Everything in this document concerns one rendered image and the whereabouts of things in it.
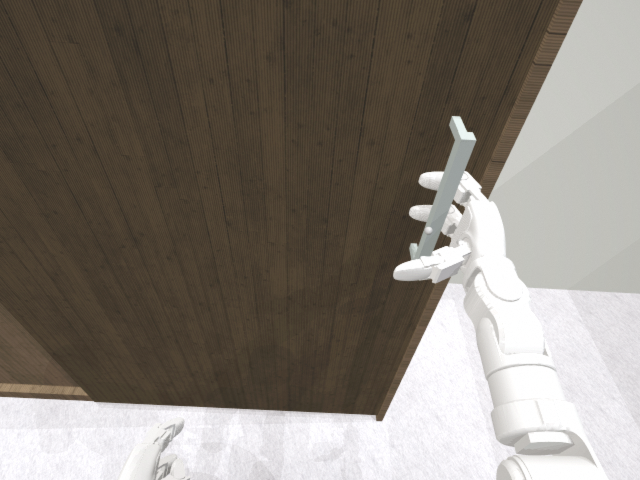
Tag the right robot forearm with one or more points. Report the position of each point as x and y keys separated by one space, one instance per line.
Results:
x=530 y=409

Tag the robot left hand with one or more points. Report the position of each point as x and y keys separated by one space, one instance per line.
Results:
x=144 y=463

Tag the wardrobe door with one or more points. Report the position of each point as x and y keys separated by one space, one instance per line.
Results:
x=23 y=360
x=203 y=202

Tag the handle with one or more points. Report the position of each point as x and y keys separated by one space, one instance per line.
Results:
x=457 y=162

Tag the robot right hand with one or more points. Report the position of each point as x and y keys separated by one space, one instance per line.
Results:
x=480 y=227

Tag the right robot upper arm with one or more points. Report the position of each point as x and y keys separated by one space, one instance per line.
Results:
x=538 y=467

